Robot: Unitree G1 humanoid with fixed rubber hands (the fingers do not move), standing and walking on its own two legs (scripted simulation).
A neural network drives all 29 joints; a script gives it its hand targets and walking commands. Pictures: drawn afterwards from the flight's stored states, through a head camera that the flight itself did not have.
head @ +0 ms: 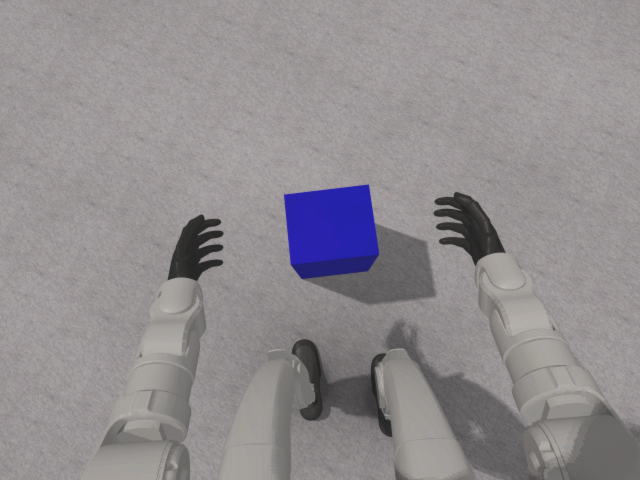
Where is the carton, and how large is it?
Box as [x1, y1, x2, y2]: [284, 185, 378, 278]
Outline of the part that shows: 368,185 284,195 291,265 301,278 364,271 369,268 378,254 378,249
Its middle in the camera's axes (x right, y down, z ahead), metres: +0.02 +0.00 +0.98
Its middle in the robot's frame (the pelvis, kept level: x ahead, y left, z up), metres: +0.48 +0.00 -0.56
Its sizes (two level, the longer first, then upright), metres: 0.191 0.159 0.283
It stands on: the floor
